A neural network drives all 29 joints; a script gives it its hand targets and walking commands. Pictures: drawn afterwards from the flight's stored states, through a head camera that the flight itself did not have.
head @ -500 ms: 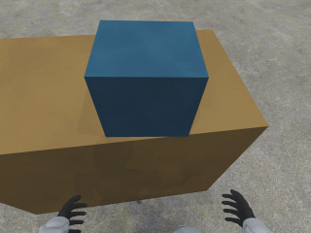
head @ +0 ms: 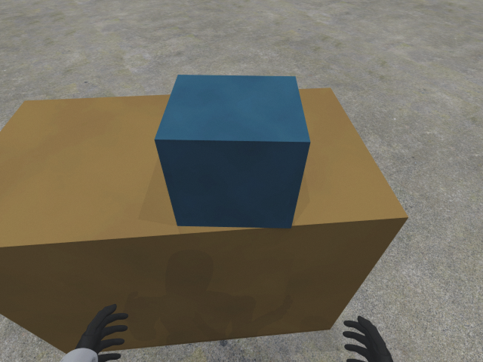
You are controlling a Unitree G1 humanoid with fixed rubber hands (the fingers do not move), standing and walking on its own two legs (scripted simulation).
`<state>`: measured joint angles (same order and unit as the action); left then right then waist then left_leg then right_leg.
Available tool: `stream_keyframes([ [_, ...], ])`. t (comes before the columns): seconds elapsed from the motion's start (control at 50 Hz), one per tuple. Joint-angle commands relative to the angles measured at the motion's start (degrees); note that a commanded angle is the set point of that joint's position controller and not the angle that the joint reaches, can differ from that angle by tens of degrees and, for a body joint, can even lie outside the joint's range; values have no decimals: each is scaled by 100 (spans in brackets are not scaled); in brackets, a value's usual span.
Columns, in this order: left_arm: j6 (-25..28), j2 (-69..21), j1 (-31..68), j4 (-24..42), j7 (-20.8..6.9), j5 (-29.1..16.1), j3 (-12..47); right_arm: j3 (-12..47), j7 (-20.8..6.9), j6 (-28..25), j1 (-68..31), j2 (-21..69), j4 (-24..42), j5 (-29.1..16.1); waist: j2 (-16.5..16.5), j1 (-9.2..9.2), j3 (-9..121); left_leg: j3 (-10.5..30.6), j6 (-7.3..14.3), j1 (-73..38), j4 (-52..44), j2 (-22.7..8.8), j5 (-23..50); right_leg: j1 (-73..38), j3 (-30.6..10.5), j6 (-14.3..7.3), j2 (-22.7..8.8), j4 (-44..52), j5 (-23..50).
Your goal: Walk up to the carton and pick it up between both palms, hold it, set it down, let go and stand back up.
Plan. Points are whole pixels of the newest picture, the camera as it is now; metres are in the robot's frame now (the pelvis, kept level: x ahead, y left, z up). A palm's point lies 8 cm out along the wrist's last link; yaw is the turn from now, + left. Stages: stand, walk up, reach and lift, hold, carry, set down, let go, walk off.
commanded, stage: reach and lift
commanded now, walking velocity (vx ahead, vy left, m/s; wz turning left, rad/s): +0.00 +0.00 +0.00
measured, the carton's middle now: (235, 152) +0.49 +0.03 +0.09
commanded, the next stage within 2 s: none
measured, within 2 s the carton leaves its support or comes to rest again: neither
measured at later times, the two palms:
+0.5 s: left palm (88, 335) +0.18 +0.25 -0.02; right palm (382, 335) +0.18 -0.20 -0.01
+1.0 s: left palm (75, 277) +0.25 +0.27 +0.04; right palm (371, 277) +0.25 -0.19 +0.04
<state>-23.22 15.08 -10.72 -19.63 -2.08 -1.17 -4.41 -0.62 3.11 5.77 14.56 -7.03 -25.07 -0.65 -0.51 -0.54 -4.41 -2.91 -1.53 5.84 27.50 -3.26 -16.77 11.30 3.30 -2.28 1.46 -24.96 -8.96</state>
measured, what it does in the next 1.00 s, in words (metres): shifts its weight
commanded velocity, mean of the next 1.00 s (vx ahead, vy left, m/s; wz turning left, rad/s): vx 0.00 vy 0.00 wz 0.00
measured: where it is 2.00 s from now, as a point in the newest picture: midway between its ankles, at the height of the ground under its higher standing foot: outside the picture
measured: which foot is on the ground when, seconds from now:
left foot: down 0.00-1.00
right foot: down 0.00-1.00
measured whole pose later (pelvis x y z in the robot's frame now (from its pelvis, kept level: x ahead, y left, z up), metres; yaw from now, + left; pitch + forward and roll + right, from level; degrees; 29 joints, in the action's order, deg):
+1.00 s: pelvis +0.05 +0.03 +0.01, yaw +1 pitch -2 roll -2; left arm -10.9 15.7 -15.8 3.5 0.2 -9.5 -2.8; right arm -3.5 2.0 6.3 19.9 -11.1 3.7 -11.6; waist -0.7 1.9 -1.5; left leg -3.7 0.0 -0.5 17.4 -2.1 -15.5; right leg 3.9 1.9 0.0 1.0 -13.5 -7.3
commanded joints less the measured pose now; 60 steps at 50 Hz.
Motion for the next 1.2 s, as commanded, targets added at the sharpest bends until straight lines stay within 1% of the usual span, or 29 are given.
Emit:
stream_keyframes([
  [0.0, 406, 701, 86, 650, 60, -10, -269, -322, -90, 52, 5, -329, 1407, 29, -190, 145, 86, -303, 375, 2328, -1494, -50, -678, -2389, -202, 158, 2, 309, -178],
  [0.02, 515, 741, 234, 741, 78, -36, -255, -365, -109, 73, -2, -284, 1545, 42, -253, 151, 116, -302, 415, 2447, -1551, -67, -822, -2476, -228, 163, -25, 307, -264],
  [0.1, 904, 897, 668, 991, 188, -272, -70, -512, -160, 130, 55, -108, 1863, 12, -471, 3, 216, -211, 452, 2771, -1640, -100, -1137, -2578, -326, 149, -107, 189, -504],
  [0.12, 964, 902, 736, 1014, 220, -305, -36, -550, -154, 143, 45, -109, 1928, 53, -414, -8, 223, -195, 421, 2748, -1576, -87, -1119, -2507, -355, 138, -159, 200, -609],
  [0.14, 1000, 920, 772, 1036, 233, -369, 17, -562, -141, 168, 27, -64, 1979, 21, -459, -25, 192, -196, 395, 2714, -1540, -60, -1083, -2466, -382, 130, -198, 232, -633],
  [0.2, 982, 994, 651, 1015, 195, -452, 48, -511, -28, 272, 112, -6, 2153, -93, -245, -93, 115, -158, 288, 2277, -1340, 67, -699, -2178, -513, 141, -366, 506, -782],
  [0.22, 938, 1015, 542, 943, 161, -441, -28, -430, 35, 312, 155, 7, 2195, -141, -97, -40, 79, -149, 264, 2075, -1213, 145, -502, -2053, -617, 145, -478, 640, -842],
  [0.26, 839, 1016, 325, 985, 62, -486, -62, -334, 159, 391, 308, 34, 2439, -208, 182, -61, 58, -119, 200, 1569, -1051, 230, -111, -1818, -664, 177, -558, 870, -842],
  [0.3, 791, 1063, 259, 1122, -10, -507, -150, -249, 259, 440, 410, 55, 2657, -288, 241, -53, 59, -139, 190, 1219, -1002, 300, 132, -1733, -667, 208, -551, 988, -698],
  [0.32, 778, 1077, 218, 1205, -39, -507, -178, -197, 290, 471, 444, 56, 2814, -323, 235, -7, 80, -126, 190, 1108, -1026, 311, 227, -1711, -646, 244, -533, 998, -577],
  [0.34, 784, 1045, 279, 1319, -59, -502, -204, -194, 315, 492, 421, 59, 2960, -333, 223, 32, 62, -121, 195, 1055, -1063, 313, 268, -1719, -625, 226, -517, 1009, -503],
  [0.36, 777, 1048, 260, 1352, -76, -484, -225, -173, 335, 525, 440, 45, 3097, -349, 196, 13, 34, -129, 183, 1012, -1118, 330, 281, -1714, -605, 229, -495, 1037, -444],
  [0.38, 792, 1019, 246, 1417, -89, -455, -243, -168, 343, 550, 474, 37, 3213, -351, 189, 97, 6, -133, 195, 998, -1169, 331, 286, -1707, -519, 233, -451, 994, -354],
  [0.48, 1011, 1024, 286, 1785, -52, -516, -284, -250, 321, 524, 639, -51, 3707, -416, -9, 141, 156, -101, 129, 1061, -1390, 272, 431, -1797, -448, 181, -334, 969, -53],
  [0.58, 1362, 1047, 305, 2238, 50, -627, -223, -454, 232, 346, 648, -185, 3907, -505, -272, 153, 398, -87, 2, 1049, -1478, 227, 710, -1850, -427, 106, -248, 924, 259],
  [0.6, 1406, 1025, 332, 2220, 63, -681, -195, -460, 202, 303, 584, -211, 3921, -542, -275, 172, 424, -94, -16, 1028, -1446, 230, 816, -1845, -431, 86, -241, 915, 297],
  [0.62, 1452, 1027, 287, 2266, 85, -672, -166, -475, 169, 272, 616, -243, 3825, -583, -385, 146, 438, -63, -34, 994, -1474, 206, 869, -1845, -431, 71, -219, 898, 339],
  [0.66, 1524, 972, 171, 2387, 113, -684, -169, -496, 110, 191, 575, -370, 3867, -643, -399, 200, 548, -52, -105, 844, -1429, 210, 1150, -1797, -423, 46, -196, 925, 475],
  [0.74, 1636, 909, 130, 2707, 181, -752, -120, -610, 16, 19, 433, -593, 3866, -759, -494, 193, 851, 6, -246, 410, -1305, 190, 1968, -1650, -383, -44, -66, 953, 846],
  [0.76, 1634, 881, 56, 2718, 198, -784, -109, -624, -10, -19, 434, -667, 3828, -803, -433, 218, 847, 57, -264, 310, -1262, 171, 2254, -1611, -398, -57, -37, 967, 923],
  [0.78, 1636, 867, 26, 2837, 208, -800, -123, -625, -33, -42, 438, -721, 3846, -840, -426, 184, 893, 84, -291, 162, -1244, 160, 2387, -1556, -409, -77, -29, 998, 954],
  [0.86, 1544, 742, -107, 3148, 232, -804, -126, -634, -109, -153, 329, -987, 3891, -1049, -395, 227, 946, 192, -393, -276, -1091, 147, 3394, -1365, -448, -121, 71, 1121, 1246],
  [0.92, 1387, 670, -29, 3320, 253, -843, -142, -669, -113, -204, 176, -1208, 3912, -1131, -299, 214, 889, 279, -424, -519, -1008, 117, 3915, -1238, -482, -136, 131, 1139, 1384],
  [0.94, 1322, 636, -48, 3501, 242, -857, -134, -635, -108, -224, 157, -1268, 4026, -1207, -320, 243, 933, 262, -448, -596, -987, 138, 4034, -1248, -504, -142, 132, 1196, 1444],
  [0.98, 1179, 681, 118, 3698, 253, -902, -160, -655, -90, -211, -18, -1387, 4106, -1301, -238, 213, 944, 286, -444, -693, -967, 125, 4141, -1169, -551, -145, 137, 1200, 1523],
  [1.0, 1101, 669, 62, 3730, 248, -902, -207, -629, -78, -194, -26, -1426, 4127, -1356, -262, 258, 962, 216, -438, -758, -935, 178, 4132, -1170, -576, -132, 120, 1206, 1629],
  [1.06, 876, 680, 284, 3975, 253, -935, -243, -614, -18, -130, -198, -1549, 4193, -1484, -164, 219, 970, 231, -414, -698, -940, 175, 4111, -1268, -623, -106, 109, 1184, 1827],
  [1.08, 808, 701, 411, 3964, 237, -950, -292, -589, 7, -94, -333, -1541, 4234, -1489, -151, 234, 923, 185, -390, -637, -961, 235, 3892, -1279, -666, -94, 85, 1173, 1864],
  [1.18, 475, 786, 1080, 3919, 166, -1055, -449, -594, 143, 194, -956, -1564, 4234, -1635, -27, 154, 1077, 86, -224, -287, -1133, 336, 3060, -1539, -761, 2, -21, 1029, 2193],
])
